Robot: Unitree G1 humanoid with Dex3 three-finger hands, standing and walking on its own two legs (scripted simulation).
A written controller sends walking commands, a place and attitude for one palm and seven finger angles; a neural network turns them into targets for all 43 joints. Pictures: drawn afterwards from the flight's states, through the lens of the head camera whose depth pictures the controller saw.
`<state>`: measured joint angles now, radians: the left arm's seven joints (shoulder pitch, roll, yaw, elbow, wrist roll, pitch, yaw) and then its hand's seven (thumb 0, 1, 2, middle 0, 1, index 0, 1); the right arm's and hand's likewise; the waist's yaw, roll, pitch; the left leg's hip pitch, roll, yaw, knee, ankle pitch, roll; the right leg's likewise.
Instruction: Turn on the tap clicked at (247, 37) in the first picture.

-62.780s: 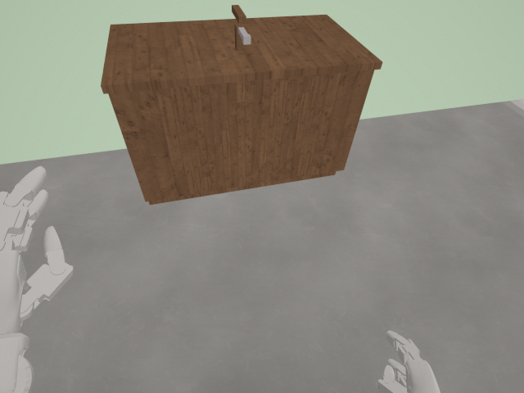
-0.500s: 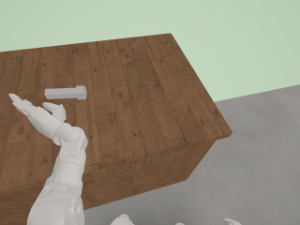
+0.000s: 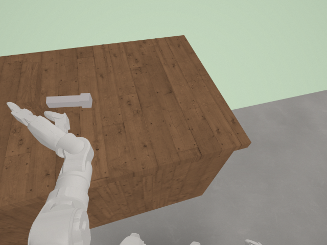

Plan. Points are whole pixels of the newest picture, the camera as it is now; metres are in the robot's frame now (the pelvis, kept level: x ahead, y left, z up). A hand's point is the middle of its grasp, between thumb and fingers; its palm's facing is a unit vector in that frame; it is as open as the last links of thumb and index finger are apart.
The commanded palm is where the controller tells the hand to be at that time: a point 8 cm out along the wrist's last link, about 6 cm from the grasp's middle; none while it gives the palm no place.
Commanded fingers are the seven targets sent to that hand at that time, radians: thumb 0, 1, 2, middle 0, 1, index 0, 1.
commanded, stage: push the lever round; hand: left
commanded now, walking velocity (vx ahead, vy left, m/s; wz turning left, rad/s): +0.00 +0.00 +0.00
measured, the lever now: (86, 100) +0.46 +0.24 +0.06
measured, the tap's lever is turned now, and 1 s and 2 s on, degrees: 80 80 80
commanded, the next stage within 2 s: none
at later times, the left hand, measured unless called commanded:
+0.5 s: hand (64, 116) +0.40 +0.28 +0.06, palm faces +0.89 -0.45 -0.03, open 8.4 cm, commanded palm +0.39 +0.23 +0.06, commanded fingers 0.00 0.90 0.90 -0.15 -0.15 -0.15 -0.15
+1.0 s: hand (64, 116) +0.40 +0.28 +0.06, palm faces +0.89 -0.45 -0.03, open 8.4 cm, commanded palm +0.39 +0.23 +0.06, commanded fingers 0.00 0.90 0.90 -0.15 -0.15 -0.15 -0.15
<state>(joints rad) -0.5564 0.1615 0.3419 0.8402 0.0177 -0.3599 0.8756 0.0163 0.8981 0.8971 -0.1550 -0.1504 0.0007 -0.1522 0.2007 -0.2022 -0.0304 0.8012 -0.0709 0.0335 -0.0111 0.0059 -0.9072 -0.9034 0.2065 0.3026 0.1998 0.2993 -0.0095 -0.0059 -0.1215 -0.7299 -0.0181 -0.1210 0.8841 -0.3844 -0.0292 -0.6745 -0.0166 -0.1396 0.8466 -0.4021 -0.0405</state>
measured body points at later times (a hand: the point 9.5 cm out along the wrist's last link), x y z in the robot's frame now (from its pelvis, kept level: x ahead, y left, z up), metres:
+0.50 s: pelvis +0.01 +0.00 +0.00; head +0.07 +0.01 +0.44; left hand +0.35 +0.30 +0.06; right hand +0.13 -0.25 -0.13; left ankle +0.03 +0.13 -0.69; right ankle +0.01 -0.10 -0.69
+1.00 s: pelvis +0.01 +0.00 +0.00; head +0.07 +0.01 +0.44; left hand +0.35 +0.30 +0.06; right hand +0.14 -0.24 -0.13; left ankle +0.03 +0.13 -0.69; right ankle +0.01 -0.10 -0.69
